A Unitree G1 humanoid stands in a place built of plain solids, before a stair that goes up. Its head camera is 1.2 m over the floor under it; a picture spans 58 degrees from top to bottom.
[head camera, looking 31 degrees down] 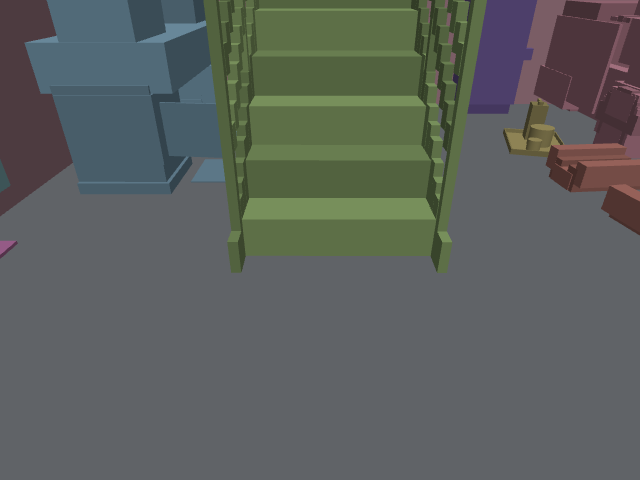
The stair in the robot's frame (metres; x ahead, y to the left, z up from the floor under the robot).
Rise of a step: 0.21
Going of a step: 0.24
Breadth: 1.03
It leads straight ahead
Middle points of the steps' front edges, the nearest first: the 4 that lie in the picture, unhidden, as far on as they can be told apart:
1.84 -0.09 0.21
2.08 -0.09 0.42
2.32 -0.09 0.63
2.56 -0.09 0.84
